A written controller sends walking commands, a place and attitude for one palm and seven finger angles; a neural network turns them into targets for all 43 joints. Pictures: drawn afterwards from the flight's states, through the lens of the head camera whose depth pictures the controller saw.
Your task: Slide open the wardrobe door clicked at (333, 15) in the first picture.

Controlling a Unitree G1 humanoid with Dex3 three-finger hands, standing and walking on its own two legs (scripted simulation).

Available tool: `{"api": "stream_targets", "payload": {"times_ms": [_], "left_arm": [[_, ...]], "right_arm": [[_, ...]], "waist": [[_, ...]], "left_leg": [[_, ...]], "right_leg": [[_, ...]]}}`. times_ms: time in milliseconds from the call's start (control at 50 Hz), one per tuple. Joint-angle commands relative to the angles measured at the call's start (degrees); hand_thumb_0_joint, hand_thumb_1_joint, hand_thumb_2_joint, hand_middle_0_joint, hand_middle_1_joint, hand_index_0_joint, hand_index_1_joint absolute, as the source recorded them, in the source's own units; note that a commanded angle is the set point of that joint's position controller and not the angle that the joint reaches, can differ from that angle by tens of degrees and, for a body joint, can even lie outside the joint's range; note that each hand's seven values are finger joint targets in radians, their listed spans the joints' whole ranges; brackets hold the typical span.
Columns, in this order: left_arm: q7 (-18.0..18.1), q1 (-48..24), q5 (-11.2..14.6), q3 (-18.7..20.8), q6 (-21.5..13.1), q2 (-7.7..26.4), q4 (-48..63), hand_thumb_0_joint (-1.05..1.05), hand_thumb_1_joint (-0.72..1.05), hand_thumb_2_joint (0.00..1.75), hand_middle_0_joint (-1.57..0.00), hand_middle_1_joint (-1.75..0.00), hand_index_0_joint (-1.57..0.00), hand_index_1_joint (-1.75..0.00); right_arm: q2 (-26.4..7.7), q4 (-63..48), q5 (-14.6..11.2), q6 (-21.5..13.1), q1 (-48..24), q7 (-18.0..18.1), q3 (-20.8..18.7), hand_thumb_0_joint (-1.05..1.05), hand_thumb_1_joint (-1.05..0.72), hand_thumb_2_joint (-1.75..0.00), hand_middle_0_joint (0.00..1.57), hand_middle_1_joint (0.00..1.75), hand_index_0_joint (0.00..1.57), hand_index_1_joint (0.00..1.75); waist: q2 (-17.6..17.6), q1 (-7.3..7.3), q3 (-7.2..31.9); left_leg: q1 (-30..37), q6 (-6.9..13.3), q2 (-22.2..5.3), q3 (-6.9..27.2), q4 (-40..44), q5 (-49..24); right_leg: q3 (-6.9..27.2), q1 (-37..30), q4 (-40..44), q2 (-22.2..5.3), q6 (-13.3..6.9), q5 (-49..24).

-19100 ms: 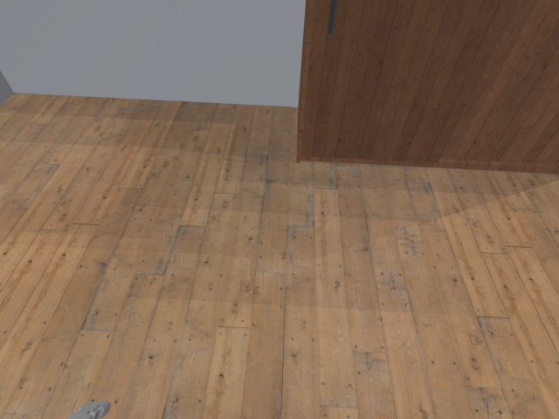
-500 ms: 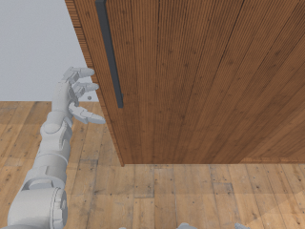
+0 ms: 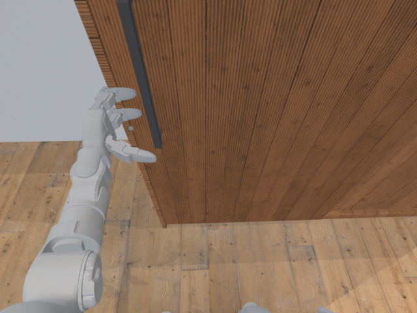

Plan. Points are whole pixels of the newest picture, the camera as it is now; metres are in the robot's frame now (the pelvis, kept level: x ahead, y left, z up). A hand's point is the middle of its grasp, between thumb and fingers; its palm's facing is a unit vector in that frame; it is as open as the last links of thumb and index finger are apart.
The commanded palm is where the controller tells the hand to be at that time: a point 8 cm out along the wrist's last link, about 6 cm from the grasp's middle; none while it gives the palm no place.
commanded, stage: feel for the door with the fingertips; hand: left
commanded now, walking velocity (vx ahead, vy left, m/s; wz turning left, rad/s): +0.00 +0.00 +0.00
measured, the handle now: (146, 87) +0.52 +0.12 +0.14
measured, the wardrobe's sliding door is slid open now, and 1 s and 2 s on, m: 0.00 0.00 0.00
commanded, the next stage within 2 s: slide the fingers in behind the handle in 0.38 s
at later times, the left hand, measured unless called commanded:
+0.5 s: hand (132, 119) +0.47 +0.15 +0.10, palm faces +0.02 -1.00 -0.02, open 13.9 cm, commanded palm +0.44 +0.20 +0.10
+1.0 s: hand (134, 129) +0.44 +0.15 +0.09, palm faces +0.02 -1.00 +0.00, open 14.0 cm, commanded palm +0.42 +0.20 +0.10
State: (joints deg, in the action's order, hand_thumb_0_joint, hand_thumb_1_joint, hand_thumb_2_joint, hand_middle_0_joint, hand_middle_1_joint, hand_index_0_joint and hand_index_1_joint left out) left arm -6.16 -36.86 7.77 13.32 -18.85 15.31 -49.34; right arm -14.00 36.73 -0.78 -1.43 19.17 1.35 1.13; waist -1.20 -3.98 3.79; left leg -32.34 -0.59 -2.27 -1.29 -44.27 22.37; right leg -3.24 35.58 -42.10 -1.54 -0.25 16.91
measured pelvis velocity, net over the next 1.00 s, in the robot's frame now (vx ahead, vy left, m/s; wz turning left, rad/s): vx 0.00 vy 0.00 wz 0.00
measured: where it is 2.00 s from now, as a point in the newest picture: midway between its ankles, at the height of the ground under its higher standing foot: outside the picture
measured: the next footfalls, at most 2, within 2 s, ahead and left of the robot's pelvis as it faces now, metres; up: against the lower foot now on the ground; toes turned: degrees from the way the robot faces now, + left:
none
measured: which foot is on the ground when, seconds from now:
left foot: down 0.00-1.00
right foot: down 0.00-1.00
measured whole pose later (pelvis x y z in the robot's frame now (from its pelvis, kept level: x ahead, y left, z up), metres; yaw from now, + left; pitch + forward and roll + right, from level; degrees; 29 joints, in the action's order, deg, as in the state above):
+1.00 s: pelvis +0.00 +0.00 +0.00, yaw +0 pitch +11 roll -1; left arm -5.5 -36.8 7.6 12.6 -18.7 14.2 -49.4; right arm -14.0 36.2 -0.6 -0.8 18.4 1.0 0.9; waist -1.1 -4.0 4.1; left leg -32.7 -0.3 -2.2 -1.2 -44.5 22.9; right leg -3.2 35.7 -41.8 -1.5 0.1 17.1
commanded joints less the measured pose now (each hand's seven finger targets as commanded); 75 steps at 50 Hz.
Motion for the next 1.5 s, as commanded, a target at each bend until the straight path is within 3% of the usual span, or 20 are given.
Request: {"api": "stream_targets", "payload": {"times_ms": [0,80,200,320,380,540,600,640,700,760,820,900,1020,1120,1180,1240,1280,1340,1400,1480], "left_arm": [[-0.61,-26.87,0.53,0.74,-3.70,9.59,9.18,0.00,-0.50,0.30,-0.30,-1.20,-0.30,-1.20],[-0.41,-27.53,0.49,3.97,-4.09,13.41,7.70,0.00,-0.50,0.30,-0.30,-1.20,-0.30,-1.20],[-1.08,-30.56,0.14,1.62,-5.49,11.07,5.72,0.00,-0.50,0.30,-0.30,-1.20,-0.30,-1.20],[-0.90,-35.46,-0.21,4.09,-5.37,14.98,2.72,0.00,-0.50,0.30,-0.30,-1.20,-0.30,-1.20],[-1.17,-33.67,-0.47,5.37,-6.07,16.46,3.50,0.00,-0.50,0.30,-0.30,-1.20,-0.30,-1.20],[-1.86,-31.49,0.12,4.89,-5.62,15.16,4.18,0.00,-0.50,0.30,-0.30,-1.20,-0.30,-1.20],[-1.78,-29.17,0.37,2.32,-5.91,11.72,7.95,0.00,-0.50,0.30,-0.30,-1.20,-0.30,-1.20],[-1.28,-27.81,0.69,3.02,-5.18,12.10,6.79,0.00,-0.50,0.30,-0.30,-1.20,-0.30,-1.20],[-0.74,-26.80,0.61,3.00,-4.65,12.01,9.06,0.00,-0.50,0.30,-0.30,-1.20,-0.30,-1.20],[-0.21,-24.58,0.47,3.58,-4.69,12.18,11.25,0.00,-0.50,0.30,-0.30,-1.20,-0.30,-1.20],[0.09,-24.07,0.57,0.48,-4.68,8.41,13.18,0.00,-0.50,0.30,-0.30,-1.20,-0.30,-1.20],[0.58,-26.26,0.53,0.57,-3.89,9.16,13.26,0.00,-0.50,0.30,-0.30,-1.20,-0.30,-1.20],[0.60,-24.53,0.50,0.79,-3.92,8.72,11.99,0.00,-0.50,0.30,-0.30,-1.20,-0.30,-1.20],[0.26,-27.35,0.62,-1.39,-3.78,6.74,11.34,0.00,-0.50,0.30,-0.30,-1.20,-0.30,-1.20],[0.74,-27.13,0.47,-2.56,-4.18,5.39,14.08,0.00,-0.50,0.30,-0.30,-1.20,-0.30,-1.20],[1.81,-25.44,0.62,-3.41,-3.56,3.22,13.35,0.00,-0.50,0.30,-0.30,-1.20,-0.30,-1.20],[2.79,-26.55,0.04,-1.73,-3.14,5.61,11.18,0.00,-0.50,0.30,-0.30,-1.20,-0.30,-1.20],[3.64,-25.77,-1.25,-3.32,-3.82,3.68,14.91,0.00,-0.50,0.30,-0.30,-1.20,-0.30,-1.20],[4.03,-26.04,-1.07,-3.24,-3.93,3.92,13.77,0.00,-0.50,0.30,-0.30,-1.20,-0.30,-1.20],[3.88,-27.04,-1.14,-4.40,-4.23,2.87,13.78,0.00,-0.50,0.30,-0.30,-1.20,-0.30,-1.20]], "right_arm": [[-8.78,-4.86,-0.31,-1.95,3.19,0.65,-3.43,0.00,-0.90,-0.90,0.20,0.30,0.20,0.30],[-9.15,-4.95,-0.08,-1.67,3.58,0.81,-3.21,0.00,-0.90,-0.90,0.20,0.30,0.20,0.30],[-8.86,-4.74,-0.13,-1.71,3.96,0.53,-3.29,0.00,-0.90,-0.90,0.20,0.30,0.20,0.30],[-9.51,-3.88,0.10,-1.39,5.45,0.73,-3.16,0.00,-0.90,-0.90,0.20,0.30,0.20,0.30],[-9.51,-4.45,0.26,-1.23,5.82,0.66,-3.33,0.00,-0.90,-0.90,0.20,0.30,0.20,0.30],[-9.64,-4.84,0.09,-0.73,6.28,0.28,-3.60,0.00,-0.90,-0.90,0.20,0.30,0.20,0.30],[-9.17,-5.30,0.01,-0.89,5.91,-0.02,-3.77,0.00,-0.90,-0.90,0.20,0.30,0.20,0.30],[-9.39,-5.11,-0.05,-0.75,5.86,-0.07,-3.82,0.00,-0.90,-0.90,0.20,0.30,0.20,0.30],[-9.24,-5.64,-0.07,-0.65,5.20,-0.05,-3.67,0.00,-0.90,-0.90,0.20,0.30,0.20,0.30],[-8.99,-6.06,0.00,-0.74,4.71,-0.05,-3.79,0.00,-0.90,-0.90,0.20,0.30,0.20,0.30],[-8.47,-6.14,-0.13,-1.06,3.86,-0.15,-3.71,0.00,-0.90,-0.90,0.20,0.30,0.20,0.30],[-8.59,-5.61,-0.22,-1.15,3.10,0.29,-3.57,0.00,-0.90,-0.90,0.20,0.30,0.20,0.30],[-8.35,-5.70,-0.08,-1.49,2.43,0.33,-3.28,0.00,-0.90,-0.90,0.20,0.30,0.20,0.30],[-8.34,-5.48,-0.24,-1.52,2.30,0.29,-3.39,0.00,-0.90,-0.90,0.20,0.30,0.20,0.30],[-8.22,-5.74,-0.11,-1.76,2.49,0.04,-3.58,0.00,-0.90,-0.90,0.20,0.30,0.20,0.30],[-8.07,-5.40,-0.01,-1.83,2.66,-0.41,-3.60,0.00,-0.90,-0.90,0.20,0.30,0.20,0.30],[-8.54,-4.85,0.09,-1.49,3.13,-0.17,-3.66,0.00,-0.90,-0.90,0.20,0.30,0.20,0.30],[-7.85,-5.66,0.28,-1.75,2.65,-0.57,-3.76,0.00,-0.90,-0.90,0.20,0.30,0.20,0.30],[-8.13,-5.27,0.28,-1.72,3.01,-0.56,-3.81,0.00,-0.90,-0.90,0.20,0.30,0.20,0.30],[-8.14,-4.92,0.27,-1.94,3.06,-0.33,-3.91,0.00,-0.90,-0.90,0.20,0.30,0.20,0.30]], "waist": [[1.46,-1.57,19.31],[1.72,-0.67,20.88],[-0.62,-1.62,21.32],[0.66,-2.41,22.14],[-0.88,-1.58,24.77],[0.07,-1.56,23.46],[-3.32,-1.19,24.75],[0.04,-1.28,22.49],[-1.43,-0.88,22.69],[0.55,-0.24,22.74],[-1.29,-0.69,21.95],[-0.12,-1.43,19.91],[0.14,-0.51,20.83],[0.45,-1.70,20.42],[-2.62,-1.08,23.23],[-0.88,-1.18,22.02],[3.02,-1.56,19.72],[-1.62,-0.45,23.00],[2.20,-1.36,21.51],[1.45,-1.60,21.86]], "left_leg": [[4.30,1.33,2.72,0.79,5.80,-11.71],[2.68,1.55,3.10,0.53,5.66,-11.20],[3.61,1.45,3.07,0.65,4.91,-11.64],[1.67,1.64,3.14,0.89,4.59,-10.22],[2.32,1.66,3.15,0.58,4.02,-13.06],[2.32,1.56,2.83,0.65,4.42,-12.90],[6.06,1.21,2.58,1.02,4.34,-15.58],[4.34,1.32,2.50,0.98,4.73,-14.29],[4.29,1.42,2.74,0.52,5.21,-13.59],[4.28,1.49,2.69,0.45,5.42,-14.28],[6.21,1.27,2.54,0.60,5.40,-15.16],[5.21,1.36,2.61,0.60,5.77,-12.82],[4.93,1.29,2.90,0.60,5.68,-13.45],[5.43,1.29,2.86,0.90,5.23,-13.18],[8.07,1.00,2.76,1.23,4.89,-16.54],[7.79,0.77,2.53,1.44,4.88,-17.14],[5.23,1.08,2.60,1.57,5.43,-14.60],[7.27,0.95,2.74,1.06,5.28,-16.52],[5.69,1.19,2.65,1.09,5.39,-14.58],[6.44,1.24,2.68,1.11,5.74,-13.33]], "right_leg": [[1.10,-13.33,3.65,2.47,-0.71,-14.09],[1.78,-15.71,3.54,2.29,-0.75,-14.25],[1.68,-13.39,3.06,2.50,-0.83,-14.44],[2.00,-13.40,2.89,2.39,-0.54,-13.39],[2.09,-14.89,2.05,2.54,-0.77,-16.32],[1.55,-13.94,2.37,2.87,-0.78,-15.69],[0.91,-12.28,2.16,3.07,-1.10,-16.20],[0.81,-12.81,2.64,3.15,-0.98,-15.58],[1.07,-13.73,2.94,2.90,-0.90,-15.53],[1.10,-15.27,3.03,2.97,-0.94,-16.53],[0.74,-13.76,3.03,3.03,-0.97,-16.48],[0.90,-13.48,3.67,2.77,-0.73,-15.00],[1.05,-14.83,3.33,2.60,-0.95,-15.97],[0.89,-13.27,3.38,2.62,-0.92,-15.46],[0.52,-13.11,2.53,2.68,-1.23,-16.92],[0.06,-12.16,2.52,2.85,-1.08,-16.85],[0.17,-12.91,3.02,2.77,-0.91,-15.53],[0.42,-13.52,2.43,2.65,-1.18,-16.97],[0.53,-13.99,3.04,2.75,-0.92,-16.18],[0.47,-13.79,3.35,2.77,-1.05,-14.85]]}}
